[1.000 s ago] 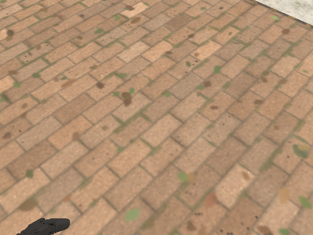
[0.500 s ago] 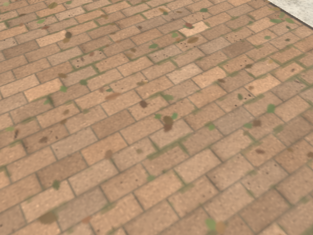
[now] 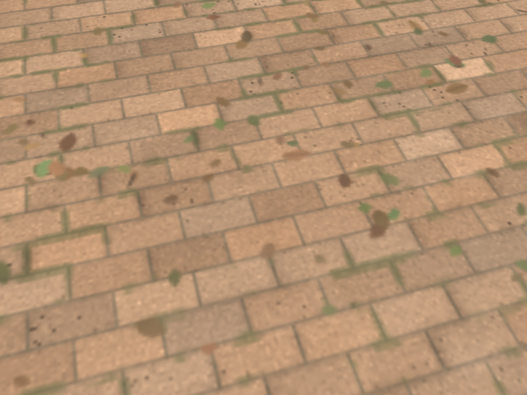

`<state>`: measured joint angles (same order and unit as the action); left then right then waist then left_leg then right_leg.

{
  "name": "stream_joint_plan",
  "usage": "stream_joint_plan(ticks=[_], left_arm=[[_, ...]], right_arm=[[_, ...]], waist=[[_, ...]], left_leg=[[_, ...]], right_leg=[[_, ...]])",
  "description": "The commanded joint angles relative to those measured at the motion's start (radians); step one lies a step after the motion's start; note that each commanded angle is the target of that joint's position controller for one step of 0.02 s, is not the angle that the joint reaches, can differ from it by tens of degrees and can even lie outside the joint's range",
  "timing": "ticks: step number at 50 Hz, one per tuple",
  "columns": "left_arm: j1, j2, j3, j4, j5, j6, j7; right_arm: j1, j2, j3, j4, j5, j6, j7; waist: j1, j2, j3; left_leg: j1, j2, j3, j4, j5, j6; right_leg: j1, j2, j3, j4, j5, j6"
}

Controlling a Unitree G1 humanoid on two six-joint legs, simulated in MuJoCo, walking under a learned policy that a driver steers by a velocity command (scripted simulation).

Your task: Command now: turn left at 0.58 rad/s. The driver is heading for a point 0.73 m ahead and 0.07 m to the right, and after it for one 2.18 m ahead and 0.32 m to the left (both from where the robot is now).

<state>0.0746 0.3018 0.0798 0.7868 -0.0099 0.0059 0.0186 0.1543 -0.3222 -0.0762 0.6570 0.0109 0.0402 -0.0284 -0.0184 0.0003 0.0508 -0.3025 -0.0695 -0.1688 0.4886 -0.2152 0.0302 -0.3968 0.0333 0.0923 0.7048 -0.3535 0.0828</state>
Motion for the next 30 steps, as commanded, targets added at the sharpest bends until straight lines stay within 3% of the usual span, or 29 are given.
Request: stream_joint_plan(ticks=[1, 2, 3, 4, 5, 6, 7, 8, 9, 12, 16, 19, 21, 22, 23, 24, 25, 26, 28, 30], left_arm=[[0.021, 0.100, 0.027, -0.060, -0.003, -0.029, -0.011], [0.058, 0.101, 0.031, -0.048, -0.003, -0.035, -0.015], [0.089, 0.122, 0.039, -0.038, 0.002, -0.038, -0.015], [0.108, 0.192, 0.053, -0.045, 0.020, -0.034, -0.008], [0.082, 0.244, 0.060, -0.045, 0.048, -0.027, -0.008], [0.051, 0.190, 0.046, -0.070, 0.051, -0.032, -0.006], [0.007, 0.134, 0.029, -0.083, 0.042, -0.034, -0.001], [-0.026, 0.115, 0.023, -0.086, 0.027, -0.031, 0.002], [-0.029, 0.103, 0.017, -0.084, 0.011, -0.029, 0.005], [0.031, 0.110, 0.012, -0.062, 0.014, -0.019, 0.015], [0.038, 0.138, 0.015, -0.052, 0.011, -0.009, 0.011], [0.055, 0.161, 0.017, -0.033, -0.001, -0.001, -0.001], [0.067, 0.125, -0.001, -0.016, -0.011, -0.004, -0.008], [0.096, 0.094, -0.014, -0.003, -0.001, -0.016, -0.017], [0.085, 0.036, -0.035, -0.016, 0.033, -0.027, -0.030], [0.036, 0.048, -0.029, -0.051, 0.011, -0.038, -0.023], [-0.054, 0.133, -0.008, -0.072, -0.004, -0.044, -0.017], [-0.050, 0.151, 0.009, -0.074, -0.021, -0.047, -0.019], [0.008, 0.135, 0.015, -0.045, -0.018, -0.057, -0.025], [-0.003, 0.093, 0.006, -0.035, -0.011, -0.078, -0.039]], right_arm=[[-0.037, -0.169, -0.045, -0.072, 0.007, -0.003, -0.002], [-0.057, -0.162, -0.042, -0.078, 0.014, 0.001, -0.005], [-0.052, -0.144, -0.037, -0.081, 0.016, 0.003, -0.009], [-0.005, -0.091, -0.022, -0.082, 0.002, 0.002, -0.008], [0.023, -0.094, -0.026, -0.109, 0.008, -0.006, -0.007], [0.048, -0.181, -0.051, -0.088, -0.007, -0.013, -0.007], [0.052, -0.211, -0.067, -0.063, 0.003, -0.010, -0.004], [0.064, -0.186, -0.066, -0.042, 0.001, 0.000, -0.008], [0.060, -0.160, -0.060, -0.038, -0.003, 0.007, -0.011], [0.017, -0.094, -0.034, -0.059, 0.008, 0.005, -0.007], [-0.022, -0.046, -0.004, -0.075, -0.005, 0.000, -0.001], [0.009, -0.065, -0.006, -0.054, 0.001, 0.001, 0.004], [0.082, -0.048, -0.002, -0.010, -0.002, 0.001, 0.009], [0.098, -0.072, -0.004, -0.007, -0.007, 0.002, 0.005], [0.156, -0.134, -0.013, -0.008, -0.009, 0.003, -0.004], [0.188, -0.221, -0.039, 0.016, -0.015, -0.004, 0.008], [0.192, -0.185, -0.033, 0.005, -0.020, -0.028, 0.015], [0.182, -0.157, -0.022, 0.021, -0.027, -0.050, 0.012], [0.148, -0.120, -0.013, 0.024, -0.006, -0.079, 0.005], [0.150, -0.098, -0.007, 0.025, -0.007, -0.091, 0.001]], waist=[[0.016, 0.182, -0.144], [0.042, 0.177, -0.145], [0.050, 0.148, -0.148], [0.021, -0.033, -0.176], [-0.019, -0.282, -0.124], [-0.007, -0.208, -0.120], [-0.017, -0.145, -0.101], [-0.027, -0.118, -0.081], [-0.014, -0.123, -0.067], [0.022, -0.142, -0.073], [0.048, -0.180, -0.112], [0.048, -0.185, -0.110], [0.009, -0.141, -0.116], [0.010, -0.094, -0.131], [0.010, 0.088, -0.169], [-0.021, 0.283, -0.113], [-0.080, 0.212, -0.008], [-0.055, 0.213, 0.047], [-0.022, 0.188, 0.067], [-0.021, 0.141, 0.048]], left_leg=[[0.143, 0.230, -0.304, -0.064, 0.342, 0.170], [0.125, 0.204, -0.306, -0.039, 0.305, 0.142], [0.071, 0.164, -0.287, 0.000, 0.198, 0.099], [-0.050, 0.071, -0.178, 0.182, -0.069, 0.041], [-0.250, -0.079, -0.012, 0.369, -0.438, -0.017], [-0.267, 0.002, -0.014, 0.590, -0.442, -0.057], [-0.254, 0.015, -0.012, 0.665, -0.371, -0.068], [-0.254, 0.019, -0.001, 0.695, -0.314, -0.086], [-0.278, 0.015, 0.000, 0.721, -0.267, -0.101], [-0.262, 0.012, 0.048, 0.626, -0.223, -0.124], [-0.111, 0.068, 0.110, 0.327, -0.241, -0.126], [0.015, 0.059, 0.166, 0.113, -0.156, -0.112], [0.208, 0.043, 0.192, -0.152, 0.016, -0.063], [0.336, 0.087, 0.126, -0.143, 0.048, -0.033], [0.435, 0.261, -0.082, -0.138, 0.096, 0.029], [0.308, 0.377, -0.269, -0.233, -0.238, 0.174], [0.258, 0.394, -0.361, -0.334, -0.445, 0.231], [0.240, 0.396, -0.364, -0.358, -0.488, 0.227], [0.275, 0.355, -0.287, -0.369, -0.404, 0.191], [0.285, 0.311, -0.189, -0.375, -0.248, 0.167]], right_leg=[[0.054, 0.015, -0.010, -0.148, 0.033, -0.021], [0.122, 0.014, -0.023, -0.268, 0.123, -0.034], [0.216, -0.033, -0.005, -0.357, 0.236, -0.057], [0.336, -0.233, 0.172, -0.388, 0.346, -0.128], [0.322, -0.408, 0.410, -0.414, 0.532, -0.307], [0.275, -0.465, 0.419, -0.417, 0.524, -0.386], [0.242, -0.395, 0.313, -0.405, 0.477, -0.352], [0.234, -0.321, 0.223, -0.395, 0.410, -0.305], [0.248, -0.294, 0.183, -0.391, 0.406, -0.291], [0.297, -0.255, 0.096, -0.387, 0.488, -0.306], [0.323, -0.267, 0.060, -0.366, 0.527, -0.310], [0.295, -0.271, 0.067, -0.339, 0.546, -0.306], [0.198, -0.234, 0.042, -0.331, 0.293, -0.250], [0.097, -0.202, 0.020, -0.306, 0.145, -0.188], [-0.024, -0.114, -0.077, -0.109, -0.053, -0.117], [-0.138, -0.015, -0.167, -0.016, -0.194, -0.081], [-0.218, -0.054, -0.105, 0.159, -0.224, -0.069], [-0.294, -0.077, -0.077, 0.254, -0.194, -0.084], [-0.346, -0.115, -0.053, 0.279, -0.086, -0.101], [-0.322, -0.118, -0.073, 0.218, 0.031, -0.102]])
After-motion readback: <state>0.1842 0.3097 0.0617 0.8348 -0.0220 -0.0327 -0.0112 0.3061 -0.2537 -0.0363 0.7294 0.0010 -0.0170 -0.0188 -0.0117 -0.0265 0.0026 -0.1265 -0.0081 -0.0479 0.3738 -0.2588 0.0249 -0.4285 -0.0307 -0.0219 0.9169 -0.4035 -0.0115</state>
